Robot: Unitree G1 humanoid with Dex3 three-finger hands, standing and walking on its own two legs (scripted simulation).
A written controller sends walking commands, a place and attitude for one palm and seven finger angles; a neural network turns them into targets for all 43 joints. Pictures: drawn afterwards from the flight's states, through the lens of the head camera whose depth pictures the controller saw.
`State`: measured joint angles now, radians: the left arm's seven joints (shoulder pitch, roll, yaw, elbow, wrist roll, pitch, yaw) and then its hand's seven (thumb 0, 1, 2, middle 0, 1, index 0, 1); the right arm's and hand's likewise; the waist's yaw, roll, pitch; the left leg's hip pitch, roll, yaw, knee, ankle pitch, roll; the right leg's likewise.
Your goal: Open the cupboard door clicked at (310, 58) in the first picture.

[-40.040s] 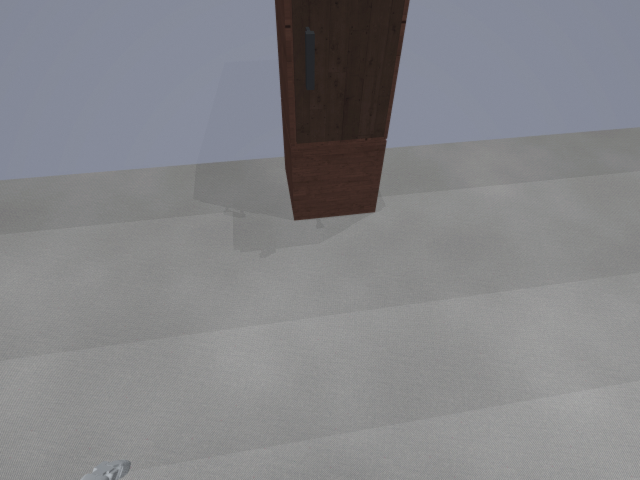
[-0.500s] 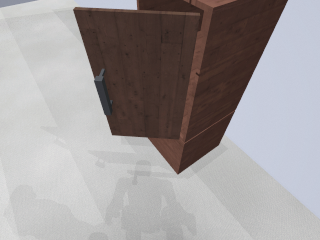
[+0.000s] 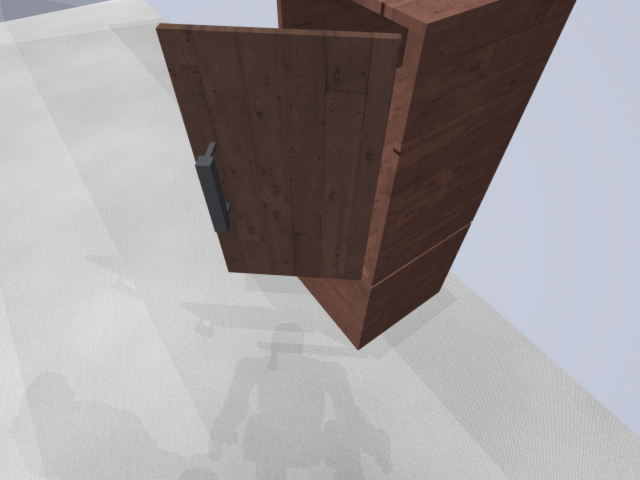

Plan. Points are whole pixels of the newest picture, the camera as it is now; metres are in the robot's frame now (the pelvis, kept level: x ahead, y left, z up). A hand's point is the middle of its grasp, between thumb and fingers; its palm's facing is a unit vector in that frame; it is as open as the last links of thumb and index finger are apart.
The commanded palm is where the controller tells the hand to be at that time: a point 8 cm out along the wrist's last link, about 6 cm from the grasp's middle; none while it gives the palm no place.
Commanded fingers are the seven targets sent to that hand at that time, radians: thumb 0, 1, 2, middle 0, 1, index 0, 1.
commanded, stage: come to a stop and stand still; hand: left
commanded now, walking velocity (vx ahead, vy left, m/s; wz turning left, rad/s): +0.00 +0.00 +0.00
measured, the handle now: (217, 188) +0.59 +0.23 -0.03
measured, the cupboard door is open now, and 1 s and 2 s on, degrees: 50 50 50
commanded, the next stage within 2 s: look again from close up in 0.54 s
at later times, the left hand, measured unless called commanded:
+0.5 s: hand out of the picture -0.03 +0.15 -0.17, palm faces -0.01 -0.98 -0.20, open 7.4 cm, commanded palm none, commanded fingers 0.00 0.90 0.90 -0.20 -0.30 -0.20 -0.30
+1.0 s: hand out of the picture +0.00 +0.15 -0.17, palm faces +0.00 -0.98 -0.21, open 7.4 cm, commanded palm none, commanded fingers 0.00 0.90 0.90 -0.20 -0.30 -0.20 -0.30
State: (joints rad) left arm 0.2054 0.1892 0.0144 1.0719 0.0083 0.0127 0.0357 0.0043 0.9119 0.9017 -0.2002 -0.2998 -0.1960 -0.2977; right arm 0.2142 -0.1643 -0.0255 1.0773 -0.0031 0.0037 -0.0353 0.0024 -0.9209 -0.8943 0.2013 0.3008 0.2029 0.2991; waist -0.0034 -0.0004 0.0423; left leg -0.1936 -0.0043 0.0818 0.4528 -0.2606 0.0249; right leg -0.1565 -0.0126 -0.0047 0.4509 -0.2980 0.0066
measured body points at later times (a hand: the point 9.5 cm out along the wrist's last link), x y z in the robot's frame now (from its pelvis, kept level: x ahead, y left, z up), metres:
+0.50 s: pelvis -0.03 -0.03 +0.00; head -0.02 -0.03 +0.45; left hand -0.02 +0.20 -0.16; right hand -0.03 -0.26 -0.16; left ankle -0.02 +0.10 -0.74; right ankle -0.04 -0.12 -0.74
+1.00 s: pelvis -0.01 -0.03 +0.00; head +0.00 -0.03 +0.45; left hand +0.00 +0.20 -0.16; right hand +0.00 -0.25 -0.16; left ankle -0.02 +0.10 -0.74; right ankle -0.04 -0.12 -0.74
